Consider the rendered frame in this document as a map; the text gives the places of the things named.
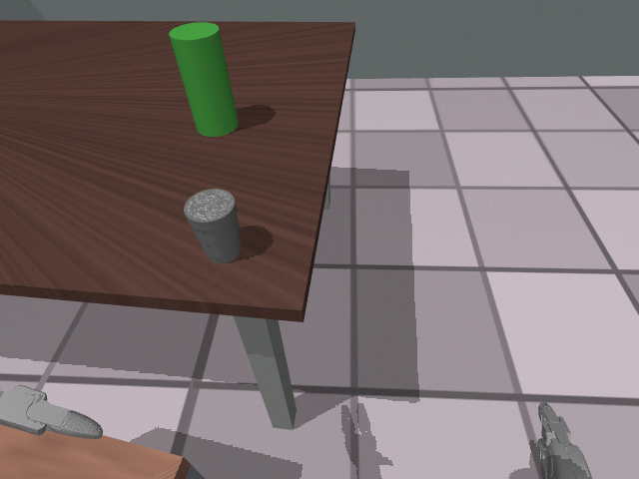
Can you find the table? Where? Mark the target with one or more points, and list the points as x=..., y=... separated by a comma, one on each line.
x=99, y=152

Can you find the chair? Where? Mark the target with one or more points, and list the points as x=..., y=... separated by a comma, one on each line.
x=56, y=456

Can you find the right robot hand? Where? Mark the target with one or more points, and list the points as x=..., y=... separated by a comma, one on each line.
x=560, y=459

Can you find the left robot hand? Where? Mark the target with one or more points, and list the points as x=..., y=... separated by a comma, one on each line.
x=28, y=410

